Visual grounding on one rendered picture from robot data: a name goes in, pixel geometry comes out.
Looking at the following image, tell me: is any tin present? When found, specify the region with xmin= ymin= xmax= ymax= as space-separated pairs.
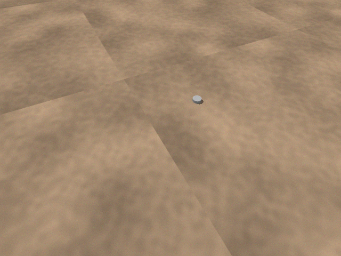
xmin=192 ymin=95 xmax=202 ymax=103

